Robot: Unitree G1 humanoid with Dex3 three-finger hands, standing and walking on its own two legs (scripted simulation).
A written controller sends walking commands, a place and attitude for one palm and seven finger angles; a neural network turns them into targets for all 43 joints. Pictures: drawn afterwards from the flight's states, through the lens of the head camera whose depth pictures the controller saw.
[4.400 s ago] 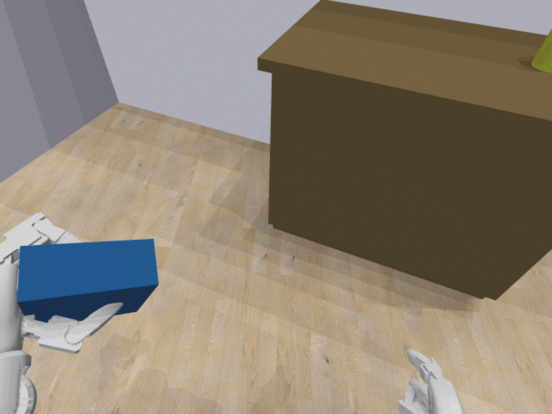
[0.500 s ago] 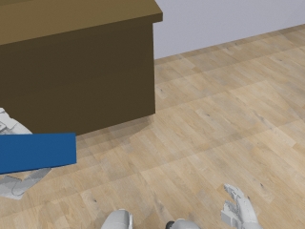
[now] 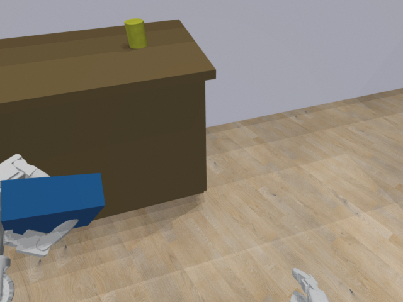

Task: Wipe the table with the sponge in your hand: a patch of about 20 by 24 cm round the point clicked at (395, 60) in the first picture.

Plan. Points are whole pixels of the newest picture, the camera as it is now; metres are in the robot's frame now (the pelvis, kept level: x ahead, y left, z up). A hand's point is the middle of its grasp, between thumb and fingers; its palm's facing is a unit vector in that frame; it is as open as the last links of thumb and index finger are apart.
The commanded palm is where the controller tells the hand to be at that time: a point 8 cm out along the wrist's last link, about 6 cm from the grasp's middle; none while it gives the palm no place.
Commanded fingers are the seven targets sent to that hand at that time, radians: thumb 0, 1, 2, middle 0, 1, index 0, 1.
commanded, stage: take the last steps up to it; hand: left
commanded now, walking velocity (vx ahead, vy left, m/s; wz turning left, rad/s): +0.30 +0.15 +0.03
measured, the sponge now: (67, 205) +0.22 +0.22 +0.17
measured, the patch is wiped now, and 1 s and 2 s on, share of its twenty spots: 0.00 0.00 0.00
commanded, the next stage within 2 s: come to a stop and stand still in 1.76 s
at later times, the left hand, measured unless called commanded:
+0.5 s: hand (44, 162) +0.29 +0.30 +0.18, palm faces +0.41 -0.81 -0.43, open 9.1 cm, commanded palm +0.23 +0.33 +0.19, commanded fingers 0.00 0.10 1.30 -1.20 -1.60 -1.20 -1.60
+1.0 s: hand (74, 133) +0.38 +0.28 +0.17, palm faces +0.35 -0.80 -0.48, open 9.1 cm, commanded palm +0.31 +0.34 +0.19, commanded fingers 0.00 0.10 1.30 -1.20 -1.60 -1.20 -1.60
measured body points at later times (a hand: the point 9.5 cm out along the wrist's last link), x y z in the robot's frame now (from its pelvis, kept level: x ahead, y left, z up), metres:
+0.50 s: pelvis +0.07 +0.05 +0.00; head +0.10 +0.06 +0.45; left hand +0.27 +0.34 +0.20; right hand +0.23 -0.20 -0.08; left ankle +0.09 +0.16 -0.73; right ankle +0.01 -0.06 -0.67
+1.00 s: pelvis +0.16 +0.05 +0.01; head +0.21 +0.03 +0.46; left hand +0.36 +0.32 +0.20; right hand +0.33 -0.20 -0.09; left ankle +0.21 +0.24 -0.65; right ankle +0.16 -0.03 -0.73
